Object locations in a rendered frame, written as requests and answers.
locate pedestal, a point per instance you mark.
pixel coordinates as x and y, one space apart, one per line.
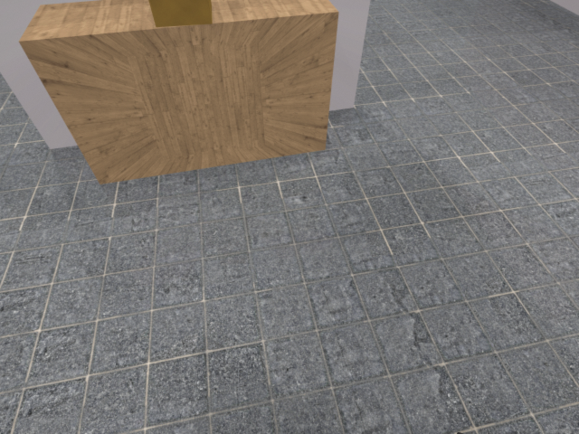
141 100

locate carton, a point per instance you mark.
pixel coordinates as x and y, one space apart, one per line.
181 12

